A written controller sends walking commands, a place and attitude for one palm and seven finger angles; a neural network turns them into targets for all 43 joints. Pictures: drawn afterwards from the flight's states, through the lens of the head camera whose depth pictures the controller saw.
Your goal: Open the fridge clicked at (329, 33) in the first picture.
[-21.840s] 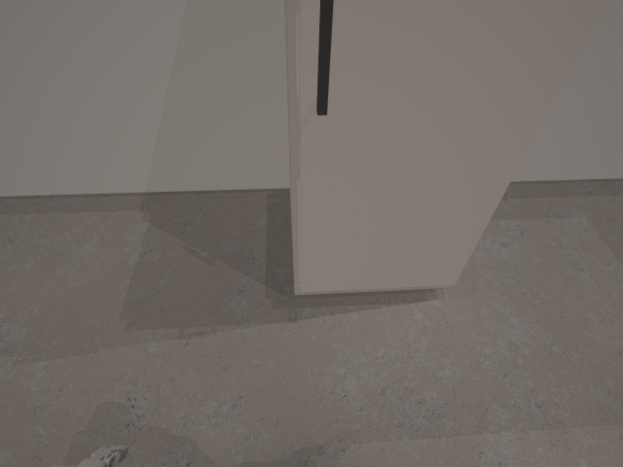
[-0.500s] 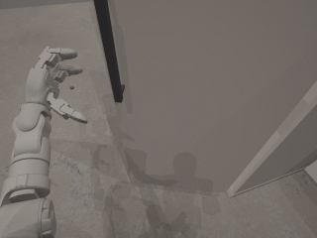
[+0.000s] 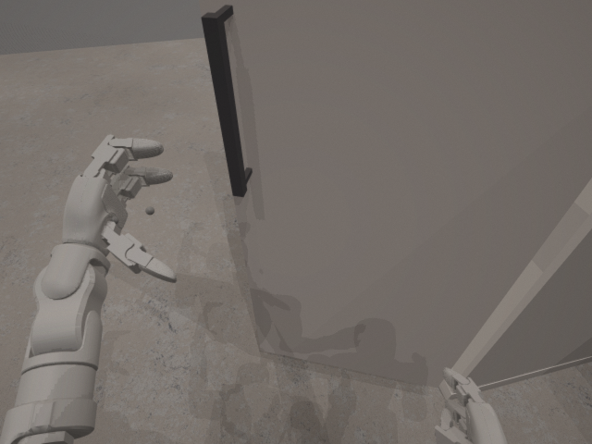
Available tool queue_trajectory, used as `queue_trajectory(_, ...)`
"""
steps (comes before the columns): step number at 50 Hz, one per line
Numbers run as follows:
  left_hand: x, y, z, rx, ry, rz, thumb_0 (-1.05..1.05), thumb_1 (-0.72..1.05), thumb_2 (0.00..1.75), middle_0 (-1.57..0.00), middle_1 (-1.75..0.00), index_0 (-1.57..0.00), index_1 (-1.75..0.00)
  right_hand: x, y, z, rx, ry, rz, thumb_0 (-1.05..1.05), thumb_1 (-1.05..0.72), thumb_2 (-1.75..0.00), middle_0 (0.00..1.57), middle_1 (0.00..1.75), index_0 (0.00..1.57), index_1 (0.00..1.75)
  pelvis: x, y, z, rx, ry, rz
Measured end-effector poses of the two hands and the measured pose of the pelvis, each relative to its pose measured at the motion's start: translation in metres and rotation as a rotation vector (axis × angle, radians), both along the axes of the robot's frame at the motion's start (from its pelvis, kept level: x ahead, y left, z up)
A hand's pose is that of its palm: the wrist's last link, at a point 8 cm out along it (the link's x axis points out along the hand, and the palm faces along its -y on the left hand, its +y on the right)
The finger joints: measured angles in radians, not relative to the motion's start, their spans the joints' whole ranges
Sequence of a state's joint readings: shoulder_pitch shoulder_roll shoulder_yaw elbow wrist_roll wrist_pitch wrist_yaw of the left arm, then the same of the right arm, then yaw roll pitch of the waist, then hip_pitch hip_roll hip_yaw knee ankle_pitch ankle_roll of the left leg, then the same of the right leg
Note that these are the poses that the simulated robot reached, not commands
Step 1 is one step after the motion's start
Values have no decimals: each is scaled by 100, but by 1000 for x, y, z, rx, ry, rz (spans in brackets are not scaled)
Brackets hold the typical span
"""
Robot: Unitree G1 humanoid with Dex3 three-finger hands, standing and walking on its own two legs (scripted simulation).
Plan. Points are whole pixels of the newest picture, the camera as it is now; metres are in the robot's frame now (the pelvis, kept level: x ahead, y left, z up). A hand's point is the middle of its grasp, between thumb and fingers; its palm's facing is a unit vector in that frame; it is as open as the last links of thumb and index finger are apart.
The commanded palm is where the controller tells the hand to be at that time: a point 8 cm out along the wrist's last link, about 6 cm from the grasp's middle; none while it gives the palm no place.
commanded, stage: slip the hand off the handle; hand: left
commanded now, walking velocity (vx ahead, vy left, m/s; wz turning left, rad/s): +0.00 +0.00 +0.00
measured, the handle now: (233, 113) +0.51 +0.15 +0.21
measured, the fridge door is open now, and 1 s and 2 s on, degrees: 64 64 64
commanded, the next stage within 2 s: draw the hand back to the body in 0.10 s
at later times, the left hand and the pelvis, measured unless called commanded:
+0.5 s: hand (124, 222) +0.30 +0.23 +0.19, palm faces +0.22 -0.98 -0.01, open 14.7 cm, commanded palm +0.25 +0.27 +0.19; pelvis +0.01 +0.01 +0.01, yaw +0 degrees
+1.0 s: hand (76, 274) +0.24 +0.27 +0.16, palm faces +0.41 -0.87 -0.28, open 13.0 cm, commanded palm +0.19 +0.30 +0.18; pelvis +0.01 +0.02 +0.01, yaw +0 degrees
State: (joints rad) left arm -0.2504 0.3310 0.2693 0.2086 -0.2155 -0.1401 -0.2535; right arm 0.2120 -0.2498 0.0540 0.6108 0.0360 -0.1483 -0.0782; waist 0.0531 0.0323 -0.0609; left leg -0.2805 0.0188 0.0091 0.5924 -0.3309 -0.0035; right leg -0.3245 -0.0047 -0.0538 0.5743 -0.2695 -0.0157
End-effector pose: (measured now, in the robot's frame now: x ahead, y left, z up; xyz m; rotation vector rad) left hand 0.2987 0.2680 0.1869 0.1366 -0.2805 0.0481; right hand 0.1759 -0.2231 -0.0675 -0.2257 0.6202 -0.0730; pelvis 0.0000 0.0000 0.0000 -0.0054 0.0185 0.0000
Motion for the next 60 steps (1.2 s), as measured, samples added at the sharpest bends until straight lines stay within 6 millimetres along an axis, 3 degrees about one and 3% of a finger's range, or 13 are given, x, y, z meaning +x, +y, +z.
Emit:
queue_trajectory(6, -14, -2, 0, 8, -7, 10, -1, -56, 20, -26, -115, -25, -116, 1, -4, 0, -10, -9, 11, 2, -90, -90, 20, 30, 20, 30, -1, -4, 0, -1, -10, 8)
queue_trajectory(12, -9, -7, 6, 19, -23, -5, -1, -56, 20, -26, -115, -26, -116, -8, -6, -7, -14, 18, 3, 2, -90, -90, 20, 30, 20, 30, -3, -6, 0, 0, -8, 13)
queue_trajectory(18, 1, 12, -11, -201, 214, 93, -1, -56, 20, -26, -115, -26, -116, -11, -6, -8, 12, 32, -42, 2, -90, -90, 20, 30, 20, 30, 3, -2, 4, 1, -12, 1)
queue_trajectory(21, -11, 16, -9, -173, 260, 159, -1, -55, 20, -25, -115, -25, -115, -3, -2, -3, 30, -3, -38, 2, -90, -90, 20, 30, 20, 29, 8, 1, 6, 1, -20, -4)
queue_trajectory(26, -37, 15, 2, -150, 177, 157, -1, -55, 20, -25, -115, -25, -115, 16, 9, 8, 35, -65, -2, 2, -90, -90, 20, 30, 20, 29, 11, 6, 6, 1, -39, -3)
queue_trajectory(34, -58, 23, -12, -163, 248, 175, -1, -55, 20, -25, -114, -25, -115, 38, 27, 25, 22, -129, 45, 2, -90, -90, 20, 30, 20, 29, 7, 9, 6, -1, -71, 11)
queue_trajectory(38, -68, 24, -6, -105, 218, 206, -1, -51, 22, -25, -112, -25, -113, 41, 36, 29, 24, -151, 70, 2, -90, -90, 20, 30, 20, 29, 6, 11, 7, -2, -77, 11)
queue_trajectory(43, -84, 34, 4, 59, 96, 327, -1, -39, 28, -25, -105, -25, -106, 31, 40, 23, 14, -103, 100, 2, -90, -90, 20, 30, 20, 30, 5, 11, 8, -1, -81, 12)
queue_trajectory(53, -104, 43, -13, 148, 117, 404, 0, -6, 44, -24, -86, -24, -87, -9, 29, -6, -13, 88, 46, 2, -90, -90, 20, 30, 20, 30, 8, 18, 11, -3, -86, 5)
queue_trajectory(60, -111, 48, -1, 205, 66, 413, 0, 18, 56, -23, -71, -23, -72, -11, 22, -7, -14, 88, 2, 2, -90, -90, 20, 30, 20, 30, 14, 21, 12, -4, -91, -3)
